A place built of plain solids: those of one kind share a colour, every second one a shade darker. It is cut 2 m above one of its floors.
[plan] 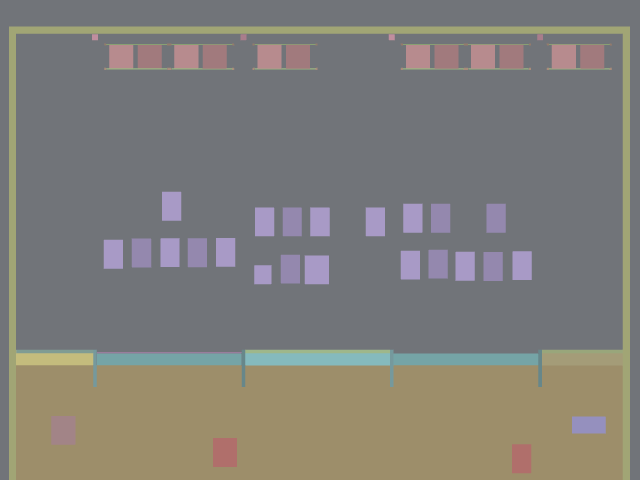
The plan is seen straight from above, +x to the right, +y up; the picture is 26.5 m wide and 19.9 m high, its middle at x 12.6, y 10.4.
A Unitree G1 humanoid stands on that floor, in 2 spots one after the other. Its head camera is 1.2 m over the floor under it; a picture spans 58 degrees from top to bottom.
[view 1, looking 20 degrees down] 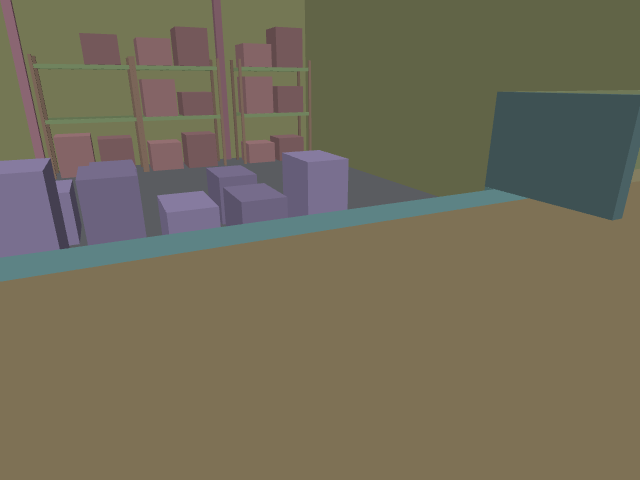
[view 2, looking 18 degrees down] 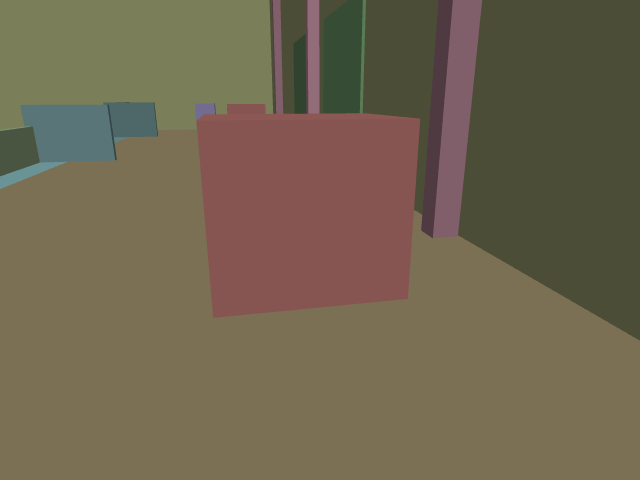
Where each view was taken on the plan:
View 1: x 17.55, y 2.05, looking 64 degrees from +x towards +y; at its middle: deck_inner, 3.51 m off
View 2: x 5.85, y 2.05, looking -12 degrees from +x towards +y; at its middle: back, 2.49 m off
